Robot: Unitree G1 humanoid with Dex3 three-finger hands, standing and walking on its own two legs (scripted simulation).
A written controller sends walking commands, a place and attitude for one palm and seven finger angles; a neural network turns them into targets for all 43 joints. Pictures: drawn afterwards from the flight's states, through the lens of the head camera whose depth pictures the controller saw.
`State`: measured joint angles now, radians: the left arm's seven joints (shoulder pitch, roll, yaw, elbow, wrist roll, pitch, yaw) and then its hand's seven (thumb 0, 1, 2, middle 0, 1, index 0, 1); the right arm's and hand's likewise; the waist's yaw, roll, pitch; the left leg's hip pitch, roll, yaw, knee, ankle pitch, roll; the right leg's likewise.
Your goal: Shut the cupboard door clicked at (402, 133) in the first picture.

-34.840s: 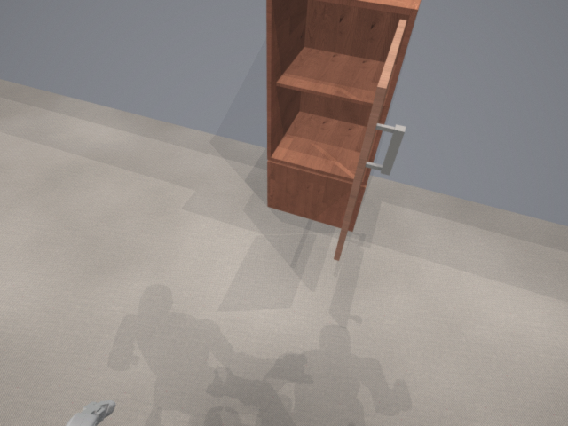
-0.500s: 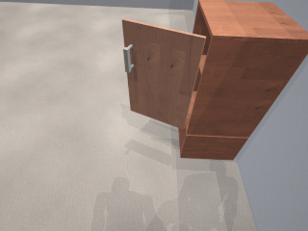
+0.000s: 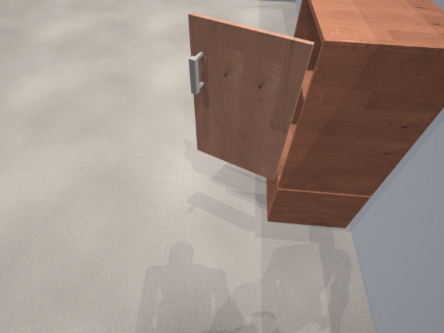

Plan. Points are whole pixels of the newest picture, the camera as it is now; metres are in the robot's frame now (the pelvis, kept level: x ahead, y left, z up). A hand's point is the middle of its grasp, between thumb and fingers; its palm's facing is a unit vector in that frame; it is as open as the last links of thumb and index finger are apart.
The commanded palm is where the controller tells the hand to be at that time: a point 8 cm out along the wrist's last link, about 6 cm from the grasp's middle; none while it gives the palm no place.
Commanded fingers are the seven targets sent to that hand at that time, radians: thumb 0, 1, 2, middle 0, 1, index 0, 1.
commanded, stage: walk to a spot facing it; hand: left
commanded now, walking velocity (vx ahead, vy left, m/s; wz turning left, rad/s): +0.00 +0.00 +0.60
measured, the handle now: (197, 73) +0.89 +0.12 -0.02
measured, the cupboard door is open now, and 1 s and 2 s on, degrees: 67 67 67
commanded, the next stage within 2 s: none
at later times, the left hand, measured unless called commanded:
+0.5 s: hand out of the picture +0.06 +0.24 -0.15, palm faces +0.28 -0.92 -0.27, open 7.3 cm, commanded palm none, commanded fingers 0.00 0.90 0.90 -0.20 -0.30 -0.20 -0.30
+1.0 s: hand out of the picture -0.08 +0.13 -0.17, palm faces +0.61 -0.74 -0.27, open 7.4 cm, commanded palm none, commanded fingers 0.00 0.90 0.90 -0.20 -0.30 -0.20 -0.30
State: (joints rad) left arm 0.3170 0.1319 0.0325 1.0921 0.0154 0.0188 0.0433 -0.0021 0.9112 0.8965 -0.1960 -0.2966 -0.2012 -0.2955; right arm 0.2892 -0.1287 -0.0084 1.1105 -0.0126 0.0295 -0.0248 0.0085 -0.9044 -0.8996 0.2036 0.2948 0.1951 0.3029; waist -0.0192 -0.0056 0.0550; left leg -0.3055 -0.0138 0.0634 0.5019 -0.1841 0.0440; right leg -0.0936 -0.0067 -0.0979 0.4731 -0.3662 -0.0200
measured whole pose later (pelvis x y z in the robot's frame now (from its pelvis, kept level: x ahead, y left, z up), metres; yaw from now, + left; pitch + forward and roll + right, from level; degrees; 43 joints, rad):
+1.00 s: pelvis +0.02 -0.05 +0.00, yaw +38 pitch +0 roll +2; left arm 0.29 0.21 0.05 0.88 0.03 0.02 0.03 0.00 0.91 0.90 -0.20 -0.30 -0.20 -0.30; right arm 0.11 -0.24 -0.06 0.89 -0.01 0.08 0.03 0.01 -0.91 -0.90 0.20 0.29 0.19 0.30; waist 0.01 -0.03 0.14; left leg -0.36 0.01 0.07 0.75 -0.42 -0.04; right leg -0.19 -0.13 -0.21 0.58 -0.39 0.00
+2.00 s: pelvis +0.06 +0.09 +0.00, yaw +73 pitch +0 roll -1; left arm 0.25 0.26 0.09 0.94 0.03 0.02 -0.02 0.01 0.91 0.90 -0.19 -0.30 -0.20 -0.29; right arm 0.20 -0.20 -0.02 0.90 -0.02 -0.05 0.00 0.01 -0.90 -0.90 0.20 0.29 0.20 0.30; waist 0.00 -0.05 0.10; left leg -0.23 -0.01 0.08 0.52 -0.28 0.06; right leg -0.53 -0.15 -0.05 1.15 -0.32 0.06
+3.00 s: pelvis +0.15 +0.33 +0.00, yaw +79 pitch -1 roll -2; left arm 0.27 0.18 0.08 0.97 0.02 0.08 -0.01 0.00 0.91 0.90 -0.20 -0.30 -0.20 -0.30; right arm 0.09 -0.14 0.00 0.94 -0.03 0.02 -0.02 0.01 -0.90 -0.90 0.21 0.30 0.20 0.30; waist 0.05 0.01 0.09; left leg -0.25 0.11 0.22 0.55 -0.28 0.04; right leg -0.39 -0.04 -0.07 0.91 -0.47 0.04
